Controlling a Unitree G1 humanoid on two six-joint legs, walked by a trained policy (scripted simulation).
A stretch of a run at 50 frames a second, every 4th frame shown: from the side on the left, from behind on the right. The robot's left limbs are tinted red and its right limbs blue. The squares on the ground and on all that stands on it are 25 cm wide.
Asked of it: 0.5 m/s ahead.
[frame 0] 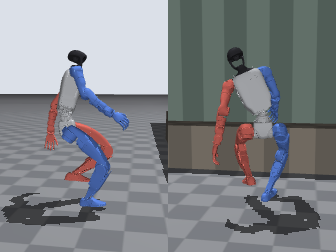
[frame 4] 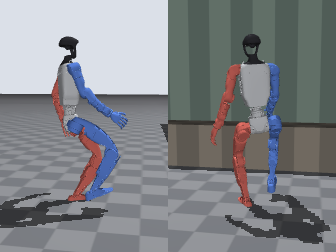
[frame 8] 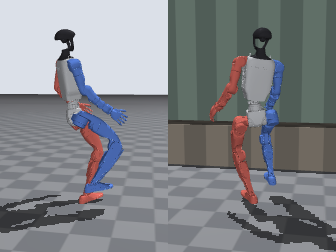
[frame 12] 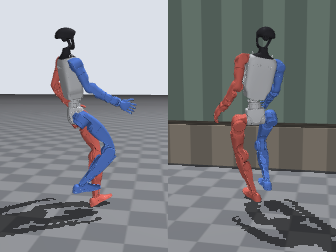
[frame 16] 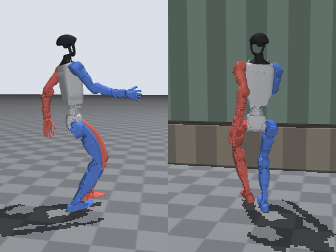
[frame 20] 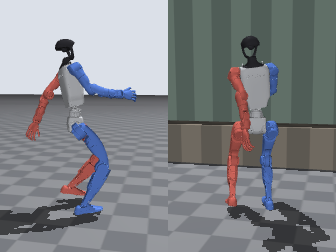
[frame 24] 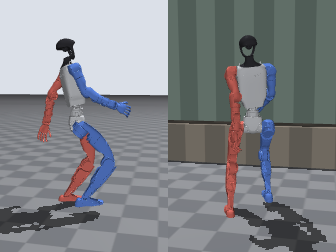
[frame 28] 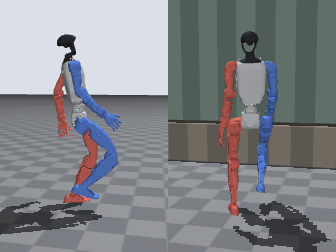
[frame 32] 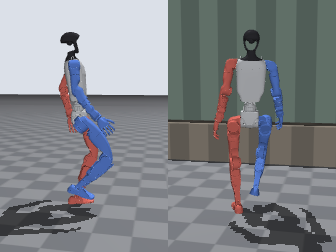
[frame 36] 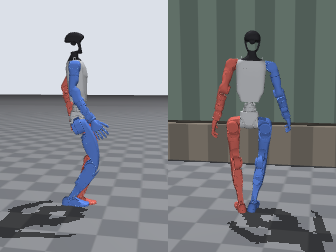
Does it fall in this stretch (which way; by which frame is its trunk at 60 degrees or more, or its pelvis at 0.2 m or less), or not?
no
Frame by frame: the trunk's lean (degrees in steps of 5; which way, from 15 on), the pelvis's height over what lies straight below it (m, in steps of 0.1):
0: 30 to its left, 0.6
4: 5, 0.7
8: 10, 0.7
12: 15 backward and to its right, 0.8
16: 5, 0.7
20: 10, 0.7
24: 10, 0.7
28: 10, 0.7
32: 10, 0.8
36: 5, 0.8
